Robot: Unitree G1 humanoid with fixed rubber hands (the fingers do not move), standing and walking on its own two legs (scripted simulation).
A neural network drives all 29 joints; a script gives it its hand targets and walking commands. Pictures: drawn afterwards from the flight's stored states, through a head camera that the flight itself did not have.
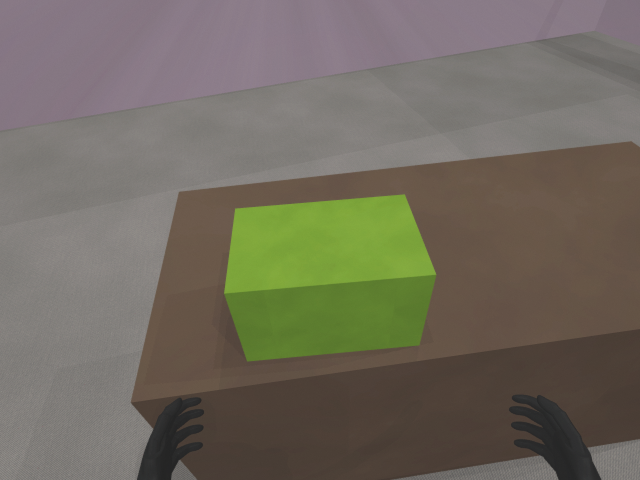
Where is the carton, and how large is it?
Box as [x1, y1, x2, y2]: [224, 194, 435, 361]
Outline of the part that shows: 404,194 235,209 224,294 247,361 419,344 435,278 435,272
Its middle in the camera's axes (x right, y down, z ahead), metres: +0.01 +0.06 +0.67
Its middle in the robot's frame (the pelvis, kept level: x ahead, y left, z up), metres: +0.48 +0.02 -0.03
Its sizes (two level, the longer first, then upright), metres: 0.296 0.188 0.183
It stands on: a pedestal, 0.66 m high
